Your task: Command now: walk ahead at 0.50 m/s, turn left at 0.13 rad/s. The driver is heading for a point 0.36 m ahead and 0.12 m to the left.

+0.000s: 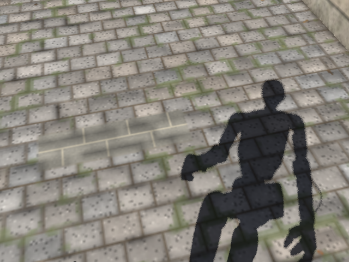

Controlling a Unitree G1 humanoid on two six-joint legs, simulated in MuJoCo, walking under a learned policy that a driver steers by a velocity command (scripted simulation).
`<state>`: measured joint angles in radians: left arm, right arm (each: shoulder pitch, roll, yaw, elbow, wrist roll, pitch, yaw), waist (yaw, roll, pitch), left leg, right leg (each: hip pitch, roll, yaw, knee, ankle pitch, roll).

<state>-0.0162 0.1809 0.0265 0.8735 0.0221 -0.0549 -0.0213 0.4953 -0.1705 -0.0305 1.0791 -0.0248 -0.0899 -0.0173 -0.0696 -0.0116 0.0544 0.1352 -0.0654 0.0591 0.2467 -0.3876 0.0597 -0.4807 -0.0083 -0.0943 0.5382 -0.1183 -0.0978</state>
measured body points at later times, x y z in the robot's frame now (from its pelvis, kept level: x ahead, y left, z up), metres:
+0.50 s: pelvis +0.25 +0.00 +0.00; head +0.29 +0.01 +0.45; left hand +0.14 +0.21 -0.14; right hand +0.45 -0.18 -0.13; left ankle +0.37 +0.11 -0.71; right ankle +0.13 -0.09 -0.73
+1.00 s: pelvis +0.33 +0.02 +0.01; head +0.33 +0.01 +0.46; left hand +0.28 +0.23 -0.14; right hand +0.42 -0.20 -0.14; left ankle +0.37 +0.10 -0.73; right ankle +0.35 -0.11 -0.73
